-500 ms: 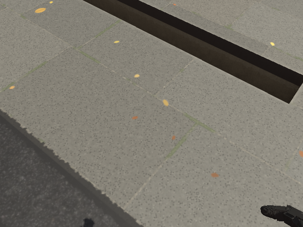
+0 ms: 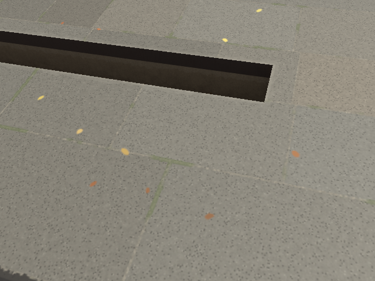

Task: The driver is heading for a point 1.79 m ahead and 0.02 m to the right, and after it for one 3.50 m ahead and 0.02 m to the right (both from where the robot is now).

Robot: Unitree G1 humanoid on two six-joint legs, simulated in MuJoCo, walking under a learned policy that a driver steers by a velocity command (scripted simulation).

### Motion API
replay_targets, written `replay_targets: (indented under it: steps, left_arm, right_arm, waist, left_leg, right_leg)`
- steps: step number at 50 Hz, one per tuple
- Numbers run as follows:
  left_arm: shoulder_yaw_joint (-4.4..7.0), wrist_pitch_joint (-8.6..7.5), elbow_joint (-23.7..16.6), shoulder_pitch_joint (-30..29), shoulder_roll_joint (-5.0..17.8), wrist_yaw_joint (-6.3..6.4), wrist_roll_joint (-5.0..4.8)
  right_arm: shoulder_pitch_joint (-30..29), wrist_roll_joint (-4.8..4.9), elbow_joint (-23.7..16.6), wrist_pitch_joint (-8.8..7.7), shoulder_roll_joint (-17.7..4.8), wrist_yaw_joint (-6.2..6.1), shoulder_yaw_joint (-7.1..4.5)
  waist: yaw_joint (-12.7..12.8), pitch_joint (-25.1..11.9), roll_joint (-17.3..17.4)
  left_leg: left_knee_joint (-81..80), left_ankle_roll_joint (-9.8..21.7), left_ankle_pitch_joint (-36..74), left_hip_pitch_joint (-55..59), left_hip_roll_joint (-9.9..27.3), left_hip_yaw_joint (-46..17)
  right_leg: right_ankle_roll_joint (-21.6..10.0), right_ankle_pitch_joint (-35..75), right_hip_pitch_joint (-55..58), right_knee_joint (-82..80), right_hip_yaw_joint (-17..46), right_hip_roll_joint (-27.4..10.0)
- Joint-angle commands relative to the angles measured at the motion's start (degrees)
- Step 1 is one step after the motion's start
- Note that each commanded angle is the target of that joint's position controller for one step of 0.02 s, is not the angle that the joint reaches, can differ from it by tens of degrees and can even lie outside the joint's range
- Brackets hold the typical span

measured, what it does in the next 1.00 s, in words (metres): steps on the spot: left foot, then right foot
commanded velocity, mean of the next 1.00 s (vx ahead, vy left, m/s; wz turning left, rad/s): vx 0.12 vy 0.00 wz -0.22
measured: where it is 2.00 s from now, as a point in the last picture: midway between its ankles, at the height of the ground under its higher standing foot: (253, 233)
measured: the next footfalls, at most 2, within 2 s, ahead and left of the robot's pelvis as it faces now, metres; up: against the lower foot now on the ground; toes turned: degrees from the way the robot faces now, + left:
left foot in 0.34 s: +0.08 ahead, +0.12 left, +0.00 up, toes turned -10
right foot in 0.58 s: +0.01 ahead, -0.12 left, +0.00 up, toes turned -6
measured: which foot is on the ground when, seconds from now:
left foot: up 0.00-0.32, down 0.34-1.00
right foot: down 0.00-0.34, up 0.36-0.56, down 0.58-0.82, up 0.84-1.00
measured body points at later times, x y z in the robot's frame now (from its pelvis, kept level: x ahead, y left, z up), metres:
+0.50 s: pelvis +0.01 +0.03 +0.00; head +0.04 +0.04 +0.45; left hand +0.22 +0.27 -0.10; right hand +0.11 -0.26 -0.10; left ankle +0.03 +0.14 -0.74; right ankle -0.03 -0.10 -0.71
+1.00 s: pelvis +0.09 +0.01 +0.01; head +0.10 +0.03 +0.46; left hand +0.27 +0.25 -0.10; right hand +0.04 -0.26 -0.11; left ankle +0.04 +0.13 -0.74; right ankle +0.07 -0.13 -0.67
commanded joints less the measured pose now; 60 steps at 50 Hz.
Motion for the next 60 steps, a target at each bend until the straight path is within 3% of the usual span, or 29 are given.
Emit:
replay_targets:
  steps: [1,7,12,15,16,17,18,19,20,22,25,27,29,30,31,33,36,38,40,41,42,43,44,46,49,53,57,59,60]
  left_arm:
    - [2.13,-1.65,-5.3,-4.3,9.0,1.00,-0.96]
    - [2.78,-0.83,-5.8,-1.7,10.2,2.01,-1.24]
    - [2.36,-0.13,-6.2,-2.8,9.5,1.03,-0.77]
    - [1.63,0.18,-6.2,-4.9,8.3,0.80,-1.41]
    - [1.32,0.17,-6.0,-4.4,7.5,0.91,-1.60]
    - [0.69,-0.10,-5.9,-2.6,5.4,1.00,-0.64]
    - [0.38,-0.73,-6.1,0.8,3.9,0.72,-0.15]
    - [0.85,-1.11,-6.3,-1.6,6.1,0.86,0.43]
    - [1.63,-1.10,-6.1,-3.5,8.3,0.98,-0.05]
    - [1.91,-0.41,-5.5,-4.7,7.5,1.20,-0.34]
    - [0.58,-0.05,-4.0,-3.3,3.1,0.75,-0.79]
    - [0.32,-0.18,-2.6,-2.3,2.0,0.58,-1.13]
    - [0.48,-0.10,-2.2,-2.6,3.6,0.43,-0.47]
    - [0.64,0.04,-2.6,-2.0,5.5,0.63,0.00]
    - [1.38,0.25,-1.3,-1.9,7.9,0.60,-0.36]
    - [1.27,-0.13,-1.2,-0.2,6.3,0.14,-0.16]
    - [1.44,-2.05,-0.2,3.4,8.5,0.53,-0.62]
    - [1.17,-2.85,0.0,3.4,8.1,0.77,-1.27]
    - [0.65,-2.95,-1.2,-0.6,6.8,0.68,-1.79]
    - [0.13,-3.22,-2.2,-2.7,4.9,0.75,-1.59]
    - [-0.77,-3.94,-4.3,-5.0,1.4,0.92,-1.55]
    - [-0.36,-4.98,-6.8,-6.1,2.9,1.41,-2.52]
    - [0.61,-5.75,-6.7,-6.1,6.0,1.50,-3.46]
    - [0.47,-6.80,-4.7,-3.4,4.8,0.50,-3.08]
    - [0.14,-7.10,-4.8,-5.5,3.0,-1.01,-1.72]
    - [-1.52,-7.10,-6.6,-11.1,-0.7,-2.46,-1.92]
    - [-0.86,-6.88,-8.0,-13.5,2.4,-3.04,-2.65]
    - [0.06,-6.84,-7.5,-10.9,4.6,-2.89,-2.43]
    - [0.98,-6.69,-6.2,-6.2,6.1,-2.55,-2.13]
  right_arm:
    - [-1.6,-0.44,-3.7,-0.82,-5.4,-0.76,-1.77]
    - [-3.9,0.53,-4.6,-1.73,-2.7,0.15,-0.52]
    - [-2.1,1.13,-4.0,-1.99,-3.6,1.47,-0.27]
    - [0.6,0.97,-3.5,-2.66,-2.9,2.37,0.01]
    - [1.8,0.41,-3.2,-2.92,-3.2,2.61,0.05]
    - [2.9,-0.72,-3.6,-3.04,-6.1,2.47,-0.37]
    - [0.4,-1.29,-3.8,-2.75,-9.7,2.16,-0.87]
    - [-0.9,-1.62,-4.0,-2.90,-5.8,2.12,0.19]
    - [-2.1,-1.42,-4.5,-3.17,-4.3,2.07,0.74]
    - [-2.0,-0.38,-4.0,-3.38,-5.6,1.71,0.56]
    - [-2.6,0.19,-3.0,-2.70,-5.1,1.69,0.88]
    - [-2.0,0.50,-2.4,-1.92,-4.3,1.88,1.27]
    - [0.8,0.66,-1.3,-2.05,-3.4,2.20,1.74]
    - [2.1,-0.25,-0.9,-2.58,-2.3,2.53,2.28]
    - [4.3,-0.44,-0.5,-2.97,-2.0,2.86,2.36]
    - [-0.4,0.29,-0.7,-3.00,-3.6,2.51,2.05]
    - [-1.0,1.53,-1.5,-4.17,-1.6,2.25,2.13]
    - [-0.3,2.20,-1.5,-5.67,-1.3,2.87,1.97]
    - [5.6,2.39,1.3,-6.75,-1.1,3.67,1.77]
    - [10.7,2.06,3.5,-6.92,-2.9,3.78,1.09]
    - [16.3,1.68,5.3,-7.09,-7.2,3.85,-0.04]
    - [19.7,1.09,5.4,-7.33,-11.9,4.48,-1.12]
    - [18.7,0.50,5.1,-7.59,-9.2,4.25,-0.22]
    - [15.9,0.85,3.9,-7.47,-6.6,3.37,0.60]
    - [14.1,0.74,3.4,-6.46,-4.9,2.75,1.54]
    - [15.4,1.35,3.8,-5.63,-7.2,1.96,1.30]
    - [17.3,2.30,4.7,-5.44,-9.6,2.04,0.62]
    - [16.5,2.36,4.8,-5.16,-10.4,2.07,0.27]
    - [16.1,2.32,4.8,-4.95,-10.5,2.04,0.23]
  waist:
    - [-1.4,-6.4,-10.4]
    - [0.4,-8.0,-10.1]
    - [1.4,-8.0,-11.7]
    - [-0.9,-7.6,-10.7]
    - [-1.6,-7.4,-9.4]
    - [-0.6,-8.5,-3.7]
    - [3.8,-7.2,8.4]
    - [1.9,-7.1,11.4]
    - [0.8,-5.8,9.6]
    - [-0.1,-5.2,8.3]
    - [0.2,-5.3,6.4]
    - [0.4,-6.2,7.1]
    - [-0.3,-6.6,5.6]
    - [-1.0,-8.4,1.7]
    - [-3.5,-7.7,-5.5]
    - [0.0,-2.3,-6.6]
    - [0.5,4.4,-14.4]
    - [-0.4,5.6,-15.2]
    - [-4.1,4.2,-13.2]
    - [-6.0,2.7,-9.6]
    - [-7.0,1.7,2.2]
    - [-7.9,2.0,13.6]
    - [-7.2,4.3,9.7]
    - [-4.9,3.8,4.4]
    - [-4.2,3.3,3.7]
    - [-5.6,2.7,3.8]
    - [-5.1,4.0,4.6]
    - [-2.3,2.7,4.6]
    - [0.8,-0.6,3.9]
  left_leg:
    - [8.6,-0.6,3.8,-7.4,-0.5,-4.6]
    - [-7.0,-2.1,7.0,-3.8,-2.4,-5.6]
    - [-16.0,-1.3,4.4,6.1,-2.4,-4.1]
    - [-29.6,0.5,11.7,13.6,-2.6,-2.9]
    - [-35.9,1.8,19.3,18.5,-1.4,-3.7]
    - [-37.2,4.2,27.2,24.0,5.8,-9.9]
    - [-36.8,10.6,37.6,24.8,13.6,-18.6]
    - [-38.6,16.9,35.1,20.1,18.0,-23.3]
    - [-38.9,17.3,33.1,20.0,16.6,-22.4]
    - [-38.0,15.8,33.7,22.4,14.4,-19.6]
    - [-35.6,13.6,38.8,22.2,10.6,-13.7]
    - [-33.7,12.5,39.3,22.6,8.5,-11.2]
    - [-33.5,9.1,32.1,20.9,6.8,-10.6]
    - [-32.9,6.4,21.4,18.2,5.0,-8.9]
    - [-33.3,4.3,9.0,17.0,0.2,-4.3]
    - [-26.8,2.9,-3.2,14.3,-2.8,-0.1]
    - [-17.1,4.1,-1.3,6.8,-3.9,2.0]
    - [-17.5,6.5,-0.3,8.0,-2.3,0.3]
    - [-27.1,8.6,2.7,19.7,-2.4,0.1]
    - [-29.8,9.2,4.9,26.5,-0.3,-3.7]
    - [-37.5,12.6,-5.7,31.5,7.1,-17.8]
    - [-46.9,20.0,-10.6,35.1,18.5,-39.4]
    - [-47.7,22.3,-9.6,35.6,21.6,-43.4]
    - [-46.7,18.9,-4.8,37.5,17.6,-33.1]
    - [-49.1,15.3,10.4,33.1,12.2,-19.6]
    - [-49.3,13.6,21.1,26.6,8.2,-8.5]
    - [-49.3,12.9,22.2,26.6,12.4,-9.1]
    - [-45.1,11.6,33.1,28.8,13.1,-8.0]
    - [-38.2,10.4,42.9,28.8,11.6,-5.6]
  right_leg:
    - [-9.6,20.8,8.9,-13.3,16.8,-12.6]
    - [-10.0,19.8,13.3,-11.1,18.6,-10.6]
    - [-10.9,21.3,9.5,-9.5,21.4,-11.0]
    - [-8.9,21.6,8.2,-6.8,22.1,-9.0]
    - [-6.7,17.6,6.1,-6.1,21.6,-7.4]
    - [-3.1,8.3,2.2,-1.5,18.2,-3.9]
    - [0.4,-6.9,-3.7,4.0,9.6,4.0]
    - [3.0,-14.6,-2.8,7.3,7.2,2.8]
    - [4.2,-14.8,-2.6,11.3,6.9,1.6]
    - [5.9,-15.0,-5.2,15.2,6.2,0.9]
    - [6.9,-11.8,-0.8,8.5,3.3,-0.4]
    - [6.5,-2.6,4.7,-2.6,0.8,0.4]
    - [4.9,9.7,11.6,-11.2,2.3,-0.4]
    - [3.5,15.8,15.7,-9.8,5.4,-3.8]
    - [0.8,5.1,13.3,-6.6,5.2,-3.4]
    - [-2.7,-21.1,5.0,-11.3,8.7,-3.6]
    - [-7.5,-32.1,2.8,-19.6,21.9,-11.5]
    - [-8.4,-29.2,1.4,-20.1,24.4,-13.5]
    - [-5.5,-23.1,-3.4,-16.5,18.3,-9.8]
    - [-3.1,-17.3,-7.4,-9.9,13.7,-6.8]
    - [1.0,-12.0,-14.3,5.3,3.5,0.1]
    - [2.7,-15.7,-23.5,19.4,0.9,2.5]
    - [2.1,-18.5,-30.3,29.2,4.5,0.0]
    - [0.4,-9.2,-33.7,33.2,4.1,-3.6]
    - [1.2,0.0,-28.2,25.0,1.3,-5.8]
    - [3.3,9.6,-16.0,7.0,-3.0,-2.9]
    - [1.6,13.2,-10.4,0.2,-2.2,-2.1]
    - [-0.5,11.9,-5.7,-1.7,-2.8,-1.0]
    - [-2.0,11.4,1.3,-2.8,-3.9,0.4]
Velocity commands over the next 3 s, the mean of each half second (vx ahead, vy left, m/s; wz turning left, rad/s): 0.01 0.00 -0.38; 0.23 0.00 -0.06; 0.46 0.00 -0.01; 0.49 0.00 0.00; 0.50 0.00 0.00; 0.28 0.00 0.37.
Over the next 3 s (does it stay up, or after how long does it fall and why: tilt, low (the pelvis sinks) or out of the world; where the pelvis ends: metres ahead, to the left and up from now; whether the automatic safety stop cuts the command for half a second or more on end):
stays up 1.08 -0.18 0.00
